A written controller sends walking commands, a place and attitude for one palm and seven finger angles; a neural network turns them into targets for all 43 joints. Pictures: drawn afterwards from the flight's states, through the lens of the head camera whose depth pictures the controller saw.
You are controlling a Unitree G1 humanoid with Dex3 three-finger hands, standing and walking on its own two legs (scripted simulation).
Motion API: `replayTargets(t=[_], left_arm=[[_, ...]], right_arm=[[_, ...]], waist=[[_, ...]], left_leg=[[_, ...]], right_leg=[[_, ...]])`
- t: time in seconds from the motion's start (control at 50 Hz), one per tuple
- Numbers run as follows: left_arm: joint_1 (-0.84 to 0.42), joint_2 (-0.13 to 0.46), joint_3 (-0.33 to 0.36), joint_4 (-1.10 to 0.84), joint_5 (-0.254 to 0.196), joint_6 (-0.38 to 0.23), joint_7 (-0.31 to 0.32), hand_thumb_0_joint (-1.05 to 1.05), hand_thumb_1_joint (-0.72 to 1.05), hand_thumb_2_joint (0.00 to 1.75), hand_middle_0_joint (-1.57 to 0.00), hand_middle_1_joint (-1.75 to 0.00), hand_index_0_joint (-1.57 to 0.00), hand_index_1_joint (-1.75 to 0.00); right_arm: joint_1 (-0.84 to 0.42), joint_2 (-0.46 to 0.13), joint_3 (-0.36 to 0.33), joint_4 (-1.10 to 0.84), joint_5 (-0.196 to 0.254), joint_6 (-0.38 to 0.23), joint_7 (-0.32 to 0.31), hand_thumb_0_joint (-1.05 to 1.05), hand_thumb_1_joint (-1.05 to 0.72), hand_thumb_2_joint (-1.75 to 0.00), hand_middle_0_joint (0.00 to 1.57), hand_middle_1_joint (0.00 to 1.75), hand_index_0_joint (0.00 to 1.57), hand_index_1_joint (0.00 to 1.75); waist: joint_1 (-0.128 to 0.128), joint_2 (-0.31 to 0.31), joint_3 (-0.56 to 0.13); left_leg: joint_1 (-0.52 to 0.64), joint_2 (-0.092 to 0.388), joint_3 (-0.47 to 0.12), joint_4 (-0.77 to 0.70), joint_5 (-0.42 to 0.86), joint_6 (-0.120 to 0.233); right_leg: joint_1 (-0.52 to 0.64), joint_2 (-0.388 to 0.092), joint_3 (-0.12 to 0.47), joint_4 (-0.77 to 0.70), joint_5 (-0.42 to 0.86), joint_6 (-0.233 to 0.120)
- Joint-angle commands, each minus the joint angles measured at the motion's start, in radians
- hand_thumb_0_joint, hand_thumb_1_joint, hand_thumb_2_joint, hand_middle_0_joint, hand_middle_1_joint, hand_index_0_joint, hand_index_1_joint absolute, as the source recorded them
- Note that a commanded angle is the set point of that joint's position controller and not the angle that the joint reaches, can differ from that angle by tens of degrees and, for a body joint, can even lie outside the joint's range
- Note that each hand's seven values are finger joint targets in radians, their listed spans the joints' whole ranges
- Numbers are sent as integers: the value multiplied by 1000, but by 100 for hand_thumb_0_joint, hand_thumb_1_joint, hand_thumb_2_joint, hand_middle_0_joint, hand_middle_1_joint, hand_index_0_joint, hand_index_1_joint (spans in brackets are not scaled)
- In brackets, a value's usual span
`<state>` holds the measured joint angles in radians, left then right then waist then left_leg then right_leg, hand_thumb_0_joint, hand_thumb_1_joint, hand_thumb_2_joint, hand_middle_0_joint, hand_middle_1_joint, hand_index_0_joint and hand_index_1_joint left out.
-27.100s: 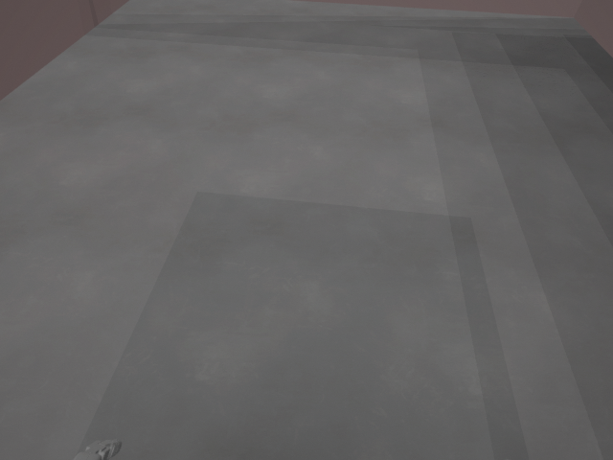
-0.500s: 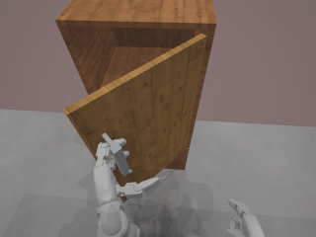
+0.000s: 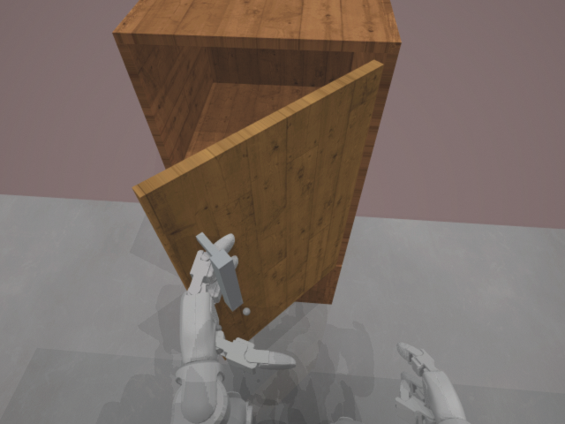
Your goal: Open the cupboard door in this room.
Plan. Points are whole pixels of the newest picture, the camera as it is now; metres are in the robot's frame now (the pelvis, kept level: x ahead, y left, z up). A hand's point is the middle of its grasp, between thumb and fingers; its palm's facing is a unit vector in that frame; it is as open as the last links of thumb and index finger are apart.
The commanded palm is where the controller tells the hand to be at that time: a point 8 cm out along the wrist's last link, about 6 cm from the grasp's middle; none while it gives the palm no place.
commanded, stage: slide the hand sideways off the handle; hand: left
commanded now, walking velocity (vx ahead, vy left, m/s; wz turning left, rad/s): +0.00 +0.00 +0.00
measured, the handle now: (219, 273) +0.31 +0.11 +0.05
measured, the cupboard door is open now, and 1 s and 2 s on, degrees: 46 50 50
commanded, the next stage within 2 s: draw the hand back to the body in 1.12 s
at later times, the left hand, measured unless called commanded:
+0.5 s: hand (232, 350) +0.21 +0.08 +0.05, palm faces -0.11 -0.99 +0.02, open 16.2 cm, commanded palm +0.19 +0.13 +0.05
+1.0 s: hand (186, 388) +0.17 +0.12 +0.05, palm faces -0.04 -1.00 -0.01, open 16.2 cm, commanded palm +0.13 +0.18 +0.05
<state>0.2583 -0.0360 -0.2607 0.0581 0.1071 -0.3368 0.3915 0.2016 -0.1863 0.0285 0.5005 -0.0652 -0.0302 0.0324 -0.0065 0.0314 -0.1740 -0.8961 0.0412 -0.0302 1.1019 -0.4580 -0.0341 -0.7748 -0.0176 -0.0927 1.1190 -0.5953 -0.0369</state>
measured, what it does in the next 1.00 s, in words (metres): stands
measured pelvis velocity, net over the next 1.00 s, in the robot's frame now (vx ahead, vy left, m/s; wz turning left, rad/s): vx -0.01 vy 0.01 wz -0.02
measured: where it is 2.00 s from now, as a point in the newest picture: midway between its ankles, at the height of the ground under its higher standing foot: outside the picture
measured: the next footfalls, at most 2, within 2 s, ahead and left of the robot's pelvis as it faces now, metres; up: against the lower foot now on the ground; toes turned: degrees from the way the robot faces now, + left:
none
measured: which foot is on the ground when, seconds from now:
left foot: down 0.00-1.00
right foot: down 0.00-1.00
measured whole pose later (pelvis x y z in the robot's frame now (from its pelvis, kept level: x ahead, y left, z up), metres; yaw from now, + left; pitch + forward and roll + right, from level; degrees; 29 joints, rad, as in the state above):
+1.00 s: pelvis -0.01 +0.01 -0.02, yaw -1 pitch +15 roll -1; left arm 0.66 0.14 -0.09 -0.25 -0.13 -0.43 -0.09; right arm 0.24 -0.20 -0.01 0.37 0.00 -0.01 -0.01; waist 0.01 0.04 -0.17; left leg -0.97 0.06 -0.03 1.22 -0.51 -0.03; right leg -0.85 0.00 -0.08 1.22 -0.63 -0.03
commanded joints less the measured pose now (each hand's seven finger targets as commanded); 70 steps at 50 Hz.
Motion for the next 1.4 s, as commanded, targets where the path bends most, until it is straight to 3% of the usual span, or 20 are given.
replayTargets(t=[0.0, 0.04, 0.08, 0.12, 0.18, 0.28, 0.32, 0.34, 0.38, 0.52, 0.56, 0.84, 0.94, 0.98, 1.06, 1.1, 1.2, 1.28, 1.32, 1.38], left_arm=[[-166, 57, -124, -324, -39, -153, -370, 0, -50, 30, -15, -30, -15, -30], [-90, 25, -96, -323, -130, -134, -414, 0, -50, 30, -15, -30, -15, -30], [-71, 10, -57, -318, -174, -108, -389, 0, -50, 30, -15, -30, -15, -30], [-43, 27, -17, -314, -169, -92, -338, 0, -50, 30, -15, -30, -15, -30], [10, 67, 16, -320, -116, -85, -270, 0, -50, 30, -15, -30, -15, -30], [76, 89, 20, -363, -85, -88, -253, 0, -50, 30, -15, -30, -15, -30], [99, 71, -1, -387, -82, -93, -258, 0, -50, 30, -15, -30, -15, -30], [101, 69, -8, -399, -86, -94, -261, 0, -50, 30, -15, -30, -15, -30], [121, 74, -3, -409, -98, -95, -267, 0, -50, 30, -15, -30, -15, -30], [255, 114, 41, -453, -128, -116, -305, 0, -50, 30, -15, -30, -15, -30], [237, 112, 35, -473, -136, -123, -322, 0, -50, 30, -15, -30, -15, -30], [431, 194, 172, -516, -227, -149, -438, 0, -50, 30, -15, -30, -15, -30], [445, 226, 223, -509, -267, -167, -493, 0, -50, 30, -15, -30, -15, -30], [457, 234, 226, -530, -282, -177, -522, 0, -50, 30, -15, -30, -15, -30], [461, 260, 276, -505, -322, -180, -580, 0, -50, 30, -15, -30, -15, -30], [422, 254, 252, -526, -332, -182, -596, 0, -50, 30, -15, -30, -15, -30], [404, 248, 235, -537, -329, -163, -587, 0, -50, 30, -15, -30, -15, -30], [423, 339, 326, -638, -322, -107, -542, 0, -50, 30, -15, -30, -15, -30], [439, 304, 306, -651, -325, -73, -527, 0, -50, 30, -15, -30, -15, -30], [447, 302, 319, -627, -338, -27, -526, 0, -50, 30, -15, -30, -15, -30]], right_arm=[[-17, -115, -61, -178, 31, -42, -20, 0, -90, -90, 20, 30, 20, 30], [-19, -108, -54, -215, 49, -48, -26, 0, -90, -90, 20, 30, 20, 30], [-29, -110, -52, -232, 56, -52, -30, 0, -90, -90, 20, 30, 20, 30], [-30, -115, -53, -241, 52, -48, -28, 0, -90, -90, 20, 30, 20, 30], [-22, -116, -55, -256, 45, -37, -21, 0, -90, -90, 20, 30, 20, 30], [-14, -112, -53, -276, 44, -19, -12, 0, -90, -90, 20, 30, 20, 30], [-18, -110, -52, -285, 45, -18, -10, 0, -90, -90, 20, 30, 20, 30], [-19, -110, -50, -288, 46, -18, -10, 0, -90, -90, 20, 30, 20, 30], [-14, -110, -50, -291, 47, -20, -11, 0, -90, -90, 20, 30, 20, 30], [-5, -111, -53, -302, 49, -24, -15, 0, -90, -90, 20, 30, 20, 30], [-4, -113, -53, -304, 49, -27, -16, 0, -90, -90, 20, 30, 20, 30], [-14, -104, -77, -299, 63, -26, -44, 0, -90, -90, 20, 30, 20, 30], [-22, -103, -80, -286, 67, -30, -57, 0, -90, -90, 20, 30, 20, 30], [-29, -104, -83, -288, 68, -37, -63, 0, -90, -90, 20, 30, 20, 30], [-30, -108, -89, -273, 74, -42, -77, 0, -90, -90, 20, 30, 20, 30], [-36, -113, -83, -278, 75, -52, -82, 0, -90, -90, 20, 30, 20, 30], [-33, -119, -84, -283, 77, -67, -86, 0, -90, -90, 20, 30, 20, 30], [-25, -115, -84, -301, 87, -48, -93, 0, -90, -90, 20, 30, 20, 30], [-23, -107, -77, -310, 93, -42, -93, 0, -90, -90, 20, 30, 20, 30], [-30, -113, -71, -306, 99, -38, -100, 0, -90, -90, 20, 30, 20, 30]], waist=[[-71, -33, -242], [-54, -44, -217], [-41, -65, -194], [-30, -91, -185], [-14, -91, -190], [-10, -69, -175], [-10, -40, -180], [-15, -23, -167], [-19, -49, -166], [-6, -46, -172], [-18, -57, -158], [5, -48, -171], [2, -62, -149], [4, -49, -173], [1, -73, -144], [-7, -39, -132], [1, -30, -137], [33, 10, -181], [25, 15, -149], [17, -23, -103]], left_leg=[[241, -46, 8, -58, 207, 72], [235, -45, 2, -77, 165, 66], [225, -42, -3, -86, 137, 63], [207, -41, -5, -92, 111, 58], [193, -40, -6, -93, 124, 57], [181, -38, 0, -100, 117, 54], [196, -36, 0, -102, 110, 52], [196, -37, -1, -105, 102, 51], [189, -35, -7, -102, 100, 54], [169, -37, -1, -87, 112, 52], [159, -40, -1, -77, 107, 54], [116, -45, 13, -27, 159, 53], [66, -47, 14, 1, 128, 51], [63, -48, 13, 15, 144, 55], [29, -46, 12, 31, 99, 52], [26, -46, 10, 37, 86, 56], [41, -41, 1, 20, 59, 60], [112, -39, 4, -47, 70, 61], [152, -40, 3, -85, 59, 60], [164, -38, -5, -122, 39, 60]], right_leg=[[29, 2, 87, -168, 434, 10], [28, 13, 69, -179, 356, 9], [11, 20, 54, -182, 295, 9], [-1, 22, 46, -177, 252, 12], [-2, 26, 42, -157, 252, 8], [2, 28, 45, -151, 250, 2], [-18, 30, 41, -144, 241, 3], [-25, 30, 39, -144, 233, 2], [-19, 33, 38, -145, 233, 3], [-13, 37, 39, -131, 255, 6], [-20, 37, 40, -130, 257, 9], [13, 39, 64, -111, 361, 22], [18, 29, 98, -126, 340, 31], [27, 26, 108, -117, 366, 32], [2, 24, 122, -133, 295, 38], [-25, 24, 127, -135, 252, 34], [-64, 39, 93, -121, 151, 19], [1, 51, 77, -152, 145, 13], [5, 55, 60, -179, 144, 17], [33, 58, 52, -221, 122, 21]])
